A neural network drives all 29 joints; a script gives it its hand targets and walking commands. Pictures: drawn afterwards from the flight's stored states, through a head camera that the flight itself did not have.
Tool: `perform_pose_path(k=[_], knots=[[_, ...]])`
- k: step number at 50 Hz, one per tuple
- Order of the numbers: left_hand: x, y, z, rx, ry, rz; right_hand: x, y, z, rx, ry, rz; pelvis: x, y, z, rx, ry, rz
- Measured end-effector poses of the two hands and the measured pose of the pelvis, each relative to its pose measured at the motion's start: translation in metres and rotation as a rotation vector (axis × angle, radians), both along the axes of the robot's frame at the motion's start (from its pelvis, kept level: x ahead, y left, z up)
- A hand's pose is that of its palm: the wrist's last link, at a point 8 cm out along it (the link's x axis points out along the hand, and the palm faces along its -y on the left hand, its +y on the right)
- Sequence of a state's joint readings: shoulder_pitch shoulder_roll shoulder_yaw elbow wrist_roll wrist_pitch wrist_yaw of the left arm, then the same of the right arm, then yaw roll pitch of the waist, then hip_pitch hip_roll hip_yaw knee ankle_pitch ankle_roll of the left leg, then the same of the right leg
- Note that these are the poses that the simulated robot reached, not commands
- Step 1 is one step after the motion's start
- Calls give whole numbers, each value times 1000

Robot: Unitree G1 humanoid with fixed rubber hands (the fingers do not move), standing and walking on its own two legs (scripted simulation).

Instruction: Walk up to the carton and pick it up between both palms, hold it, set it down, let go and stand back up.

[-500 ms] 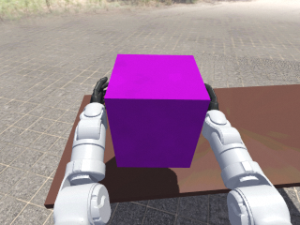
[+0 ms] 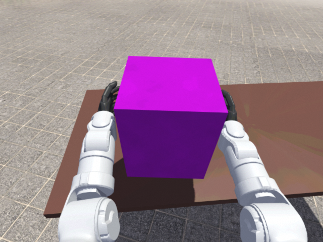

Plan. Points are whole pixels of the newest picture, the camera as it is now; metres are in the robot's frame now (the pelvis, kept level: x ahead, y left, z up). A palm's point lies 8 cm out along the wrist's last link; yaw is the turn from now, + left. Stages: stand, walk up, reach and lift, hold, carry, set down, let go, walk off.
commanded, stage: set down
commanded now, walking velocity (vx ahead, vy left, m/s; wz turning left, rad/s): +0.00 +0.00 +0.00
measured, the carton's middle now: (167, 119) +0.41 +0.00 +0.13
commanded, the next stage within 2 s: none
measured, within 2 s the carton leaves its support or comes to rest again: neither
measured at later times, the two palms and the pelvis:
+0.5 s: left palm (111, 122) +0.41 +0.14 +0.13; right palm (227, 130) +0.38 -0.16 +0.12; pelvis +0.00 +0.00 +0.00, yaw +0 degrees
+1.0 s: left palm (113, 126) +0.43 +0.15 +0.10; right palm (223, 134) +0.39 -0.15 +0.10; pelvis +0.01 +0.00 +0.00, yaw +0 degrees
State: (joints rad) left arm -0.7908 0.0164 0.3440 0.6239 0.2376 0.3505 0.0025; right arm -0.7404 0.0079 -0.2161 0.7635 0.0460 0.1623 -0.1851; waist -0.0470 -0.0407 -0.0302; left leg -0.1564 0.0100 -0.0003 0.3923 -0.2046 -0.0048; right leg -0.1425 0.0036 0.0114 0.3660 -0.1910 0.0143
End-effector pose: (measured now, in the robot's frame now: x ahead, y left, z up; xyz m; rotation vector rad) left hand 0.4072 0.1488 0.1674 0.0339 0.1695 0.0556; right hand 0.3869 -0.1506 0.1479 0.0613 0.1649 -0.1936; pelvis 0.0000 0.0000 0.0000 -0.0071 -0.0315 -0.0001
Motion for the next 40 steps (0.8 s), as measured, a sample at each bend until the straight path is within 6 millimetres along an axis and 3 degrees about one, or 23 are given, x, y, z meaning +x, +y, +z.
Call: perform_pose_path(k=[28,40], knots=[[5,-4,-42,-40,58,-36,-5,-3,-30,16,36,-45,2,0,0,0,3,0],[11,-4,-50,-45,59,-45,-2,-4,-38,18,33,-57,7,0,0,0,10,1]])
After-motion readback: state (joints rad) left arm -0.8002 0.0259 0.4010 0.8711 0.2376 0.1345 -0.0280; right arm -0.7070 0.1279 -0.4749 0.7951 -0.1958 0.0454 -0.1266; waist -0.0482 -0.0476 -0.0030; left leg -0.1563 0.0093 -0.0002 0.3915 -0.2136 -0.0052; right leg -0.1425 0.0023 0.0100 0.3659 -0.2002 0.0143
